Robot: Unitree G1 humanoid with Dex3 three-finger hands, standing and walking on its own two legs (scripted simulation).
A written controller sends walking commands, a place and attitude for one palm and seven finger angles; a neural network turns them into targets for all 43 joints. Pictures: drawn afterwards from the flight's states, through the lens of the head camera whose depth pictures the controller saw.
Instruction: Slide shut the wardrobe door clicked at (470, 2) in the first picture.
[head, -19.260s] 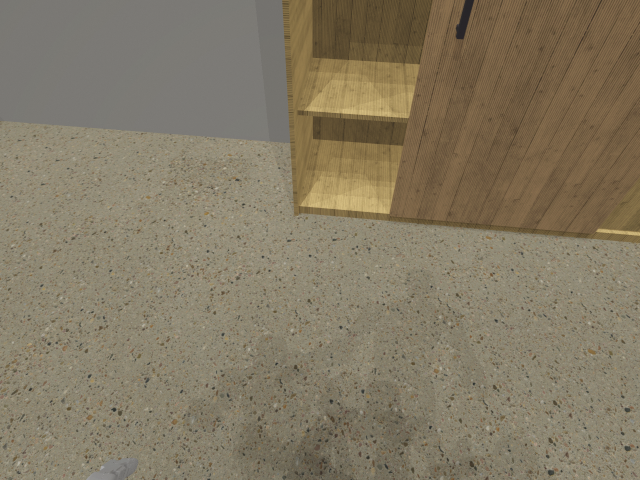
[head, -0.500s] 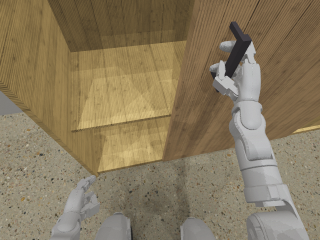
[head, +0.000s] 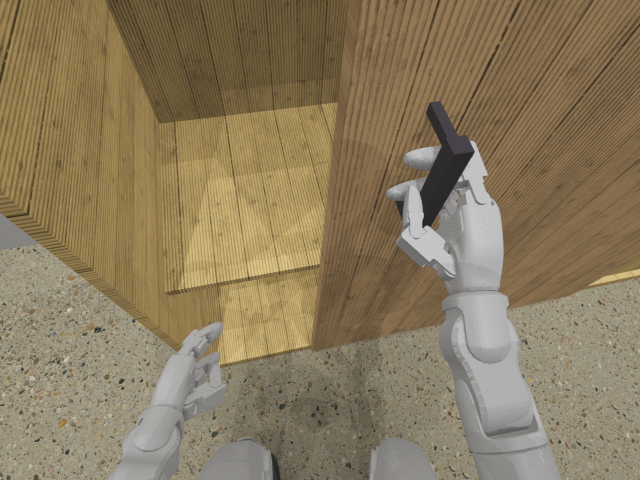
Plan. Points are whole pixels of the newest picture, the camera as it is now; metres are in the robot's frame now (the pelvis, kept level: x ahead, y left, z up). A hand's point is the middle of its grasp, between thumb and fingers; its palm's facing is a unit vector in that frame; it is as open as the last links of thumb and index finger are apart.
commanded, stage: step sideways, sliding the door along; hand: right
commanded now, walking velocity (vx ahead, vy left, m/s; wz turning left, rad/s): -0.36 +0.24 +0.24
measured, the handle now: (424, 182) +0.38 -0.12 +0.14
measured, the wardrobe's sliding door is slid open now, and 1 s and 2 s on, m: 0.29 0.12 0.00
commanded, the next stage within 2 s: none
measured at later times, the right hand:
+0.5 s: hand (315, 250) +0.31 +0.00 +0.14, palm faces -0.05 +1.00 -0.01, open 5.8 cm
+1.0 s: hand (234, 269) +0.29 +0.07 +0.14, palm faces -0.05 +1.00 -0.08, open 6.1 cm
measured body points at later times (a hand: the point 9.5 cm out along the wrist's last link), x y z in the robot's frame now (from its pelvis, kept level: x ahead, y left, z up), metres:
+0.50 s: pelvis -0.04 +0.05 +0.00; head +0.07 +0.06 +0.44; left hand +0.17 +0.27 -0.10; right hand +0.31 -0.06 +0.14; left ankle -0.01 +0.15 -0.71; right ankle -0.02 -0.14 -0.72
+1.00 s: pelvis -0.11 +0.13 +0.01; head -0.05 +0.14 +0.45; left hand +0.06 +0.35 -0.11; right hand +0.29 +0.01 +0.14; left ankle -0.09 +0.20 -0.72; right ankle -0.07 -0.08 -0.71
